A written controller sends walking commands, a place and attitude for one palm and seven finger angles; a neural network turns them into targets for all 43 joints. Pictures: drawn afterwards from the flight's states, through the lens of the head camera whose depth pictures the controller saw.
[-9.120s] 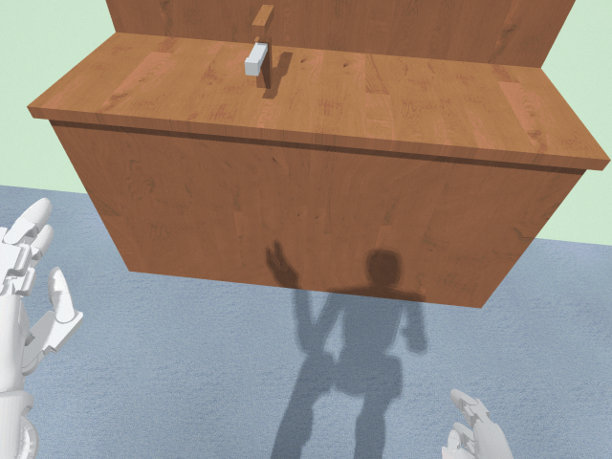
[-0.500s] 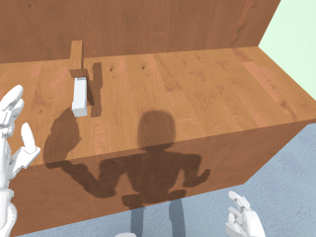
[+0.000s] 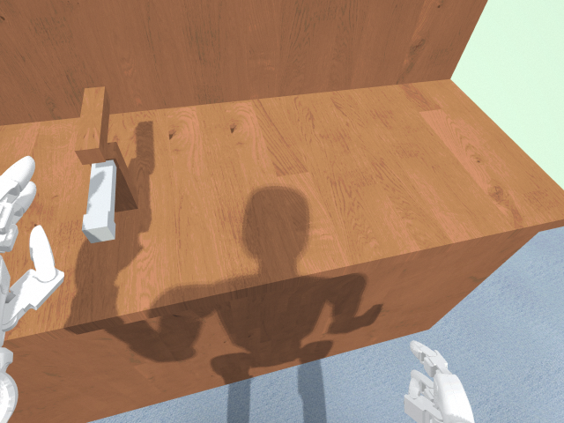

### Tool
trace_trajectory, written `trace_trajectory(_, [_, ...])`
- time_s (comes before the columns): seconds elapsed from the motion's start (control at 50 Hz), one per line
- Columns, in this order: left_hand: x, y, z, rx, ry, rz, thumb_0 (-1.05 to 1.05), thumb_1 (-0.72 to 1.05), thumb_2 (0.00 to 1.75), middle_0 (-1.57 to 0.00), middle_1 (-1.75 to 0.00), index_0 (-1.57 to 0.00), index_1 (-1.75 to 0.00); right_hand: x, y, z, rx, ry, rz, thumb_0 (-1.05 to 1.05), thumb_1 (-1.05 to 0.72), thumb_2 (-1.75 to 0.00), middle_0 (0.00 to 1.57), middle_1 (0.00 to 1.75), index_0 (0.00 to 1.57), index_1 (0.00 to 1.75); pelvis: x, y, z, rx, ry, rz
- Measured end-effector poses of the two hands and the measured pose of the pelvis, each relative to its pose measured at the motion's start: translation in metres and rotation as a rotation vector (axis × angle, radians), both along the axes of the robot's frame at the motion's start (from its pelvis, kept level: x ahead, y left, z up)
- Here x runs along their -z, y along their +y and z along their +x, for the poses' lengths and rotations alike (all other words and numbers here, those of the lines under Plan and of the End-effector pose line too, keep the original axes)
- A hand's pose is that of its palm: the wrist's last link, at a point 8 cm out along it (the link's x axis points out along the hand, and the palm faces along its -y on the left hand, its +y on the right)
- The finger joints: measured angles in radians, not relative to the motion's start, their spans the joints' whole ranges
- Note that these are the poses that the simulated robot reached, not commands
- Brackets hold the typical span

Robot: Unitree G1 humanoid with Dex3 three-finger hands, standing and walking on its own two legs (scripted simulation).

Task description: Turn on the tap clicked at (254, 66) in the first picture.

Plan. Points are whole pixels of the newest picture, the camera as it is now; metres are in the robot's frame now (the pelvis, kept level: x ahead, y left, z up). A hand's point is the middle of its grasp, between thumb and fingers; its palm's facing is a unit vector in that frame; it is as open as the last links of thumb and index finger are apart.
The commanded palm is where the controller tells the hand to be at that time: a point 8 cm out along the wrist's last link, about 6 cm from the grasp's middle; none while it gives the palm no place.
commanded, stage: come to a stop and stand still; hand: left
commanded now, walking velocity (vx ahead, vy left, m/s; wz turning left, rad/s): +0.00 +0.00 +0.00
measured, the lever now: (99, 227) +0.31 +0.26 +0.12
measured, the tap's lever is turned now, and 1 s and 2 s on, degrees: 0 0 0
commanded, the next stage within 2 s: look again from close up in 0.22 s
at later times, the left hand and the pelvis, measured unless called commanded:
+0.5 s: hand (60, 277) +0.22 +0.25 +0.16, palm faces +0.38 -0.84 -0.40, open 7.4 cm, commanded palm +0.16 +0.28 +0.18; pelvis +0.00 +0.00 +0.00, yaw +0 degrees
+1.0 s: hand (74, 288) +0.21 +0.22 +0.16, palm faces +0.34 -0.84 -0.42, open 7.4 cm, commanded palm +0.14 +0.26 +0.18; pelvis -0.02 -0.01 +0.00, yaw -1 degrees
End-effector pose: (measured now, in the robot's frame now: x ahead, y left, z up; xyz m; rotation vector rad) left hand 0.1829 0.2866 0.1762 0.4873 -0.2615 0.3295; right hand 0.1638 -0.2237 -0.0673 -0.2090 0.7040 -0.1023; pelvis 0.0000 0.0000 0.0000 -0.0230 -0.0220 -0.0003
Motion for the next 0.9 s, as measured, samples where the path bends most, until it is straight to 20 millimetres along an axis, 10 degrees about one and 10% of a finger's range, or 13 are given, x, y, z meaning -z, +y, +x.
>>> trace_trajectory(0.9, [0.002,-0.005,-0.006,-0.006,0.006,-0.02,0.02,0.89,0.9,-0.21,-0.3,-0.21,-0.3,-0.001,0.003,-0.005,0.002,-0.015,0.015,0.01,-0.9,-0.9,0.2,0.3,0.21,0.3,0.0,-0.005,-0.013,0.02,0.003,0.004])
